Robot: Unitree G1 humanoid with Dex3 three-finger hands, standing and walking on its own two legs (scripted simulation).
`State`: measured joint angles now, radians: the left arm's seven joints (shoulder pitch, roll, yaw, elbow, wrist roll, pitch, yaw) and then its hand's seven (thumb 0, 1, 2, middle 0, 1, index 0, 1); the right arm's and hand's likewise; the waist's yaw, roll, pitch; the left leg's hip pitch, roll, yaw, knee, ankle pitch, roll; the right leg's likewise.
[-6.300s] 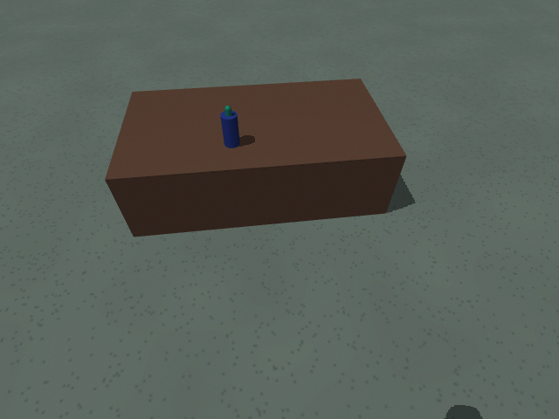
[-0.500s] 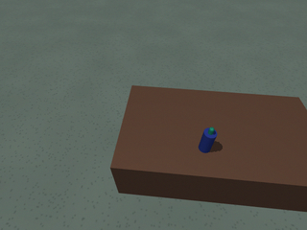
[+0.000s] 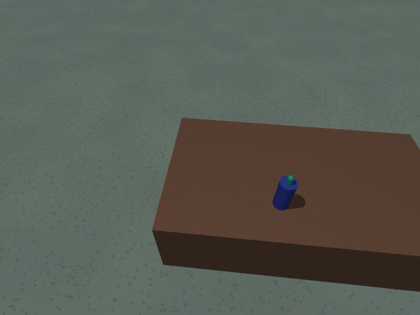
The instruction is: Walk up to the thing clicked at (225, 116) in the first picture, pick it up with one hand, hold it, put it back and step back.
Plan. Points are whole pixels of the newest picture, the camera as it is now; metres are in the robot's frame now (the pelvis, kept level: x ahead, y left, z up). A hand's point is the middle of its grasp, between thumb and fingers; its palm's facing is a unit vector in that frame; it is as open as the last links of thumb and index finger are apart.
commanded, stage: stand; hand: right
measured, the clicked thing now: (285, 190) +0.64 -0.27 -0.33
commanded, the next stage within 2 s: walk up in 0.48 s
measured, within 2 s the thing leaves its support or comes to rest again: neither
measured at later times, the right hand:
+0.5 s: hand out of the picture +0.08 -0.25 -0.15, palm faces -0.01 +0.94 -0.35, open 7.4 cm
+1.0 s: hand out of the picture +0.13 -0.36 -0.16, palm faces -0.04 +0.93 -0.37, open 7.4 cm
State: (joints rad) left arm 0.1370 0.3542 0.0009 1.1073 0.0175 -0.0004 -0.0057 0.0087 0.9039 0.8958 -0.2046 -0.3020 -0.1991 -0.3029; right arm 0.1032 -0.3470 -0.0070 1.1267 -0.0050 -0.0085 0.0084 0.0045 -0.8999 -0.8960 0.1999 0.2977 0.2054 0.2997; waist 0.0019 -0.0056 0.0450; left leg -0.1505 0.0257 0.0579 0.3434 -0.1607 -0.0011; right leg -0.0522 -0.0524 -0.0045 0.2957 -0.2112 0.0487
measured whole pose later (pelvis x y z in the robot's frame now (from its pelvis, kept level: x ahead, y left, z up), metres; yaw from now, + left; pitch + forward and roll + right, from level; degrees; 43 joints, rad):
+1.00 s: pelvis +0.09 -0.08 -0.01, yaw +0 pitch -3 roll -1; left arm 0.31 0.37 0.06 0.93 0.03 -0.03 -0.03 0.01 0.90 0.90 -0.21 -0.30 -0.20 -0.30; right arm 0.30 -0.42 -0.06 0.96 -0.02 0.00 0.03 0.01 -0.90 -0.90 0.20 0.30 0.20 0.30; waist 0.04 0.06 0.07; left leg -0.43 0.02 -0.07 0.87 -0.38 0.00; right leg -0.16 -0.01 -0.09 0.47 -0.26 -0.02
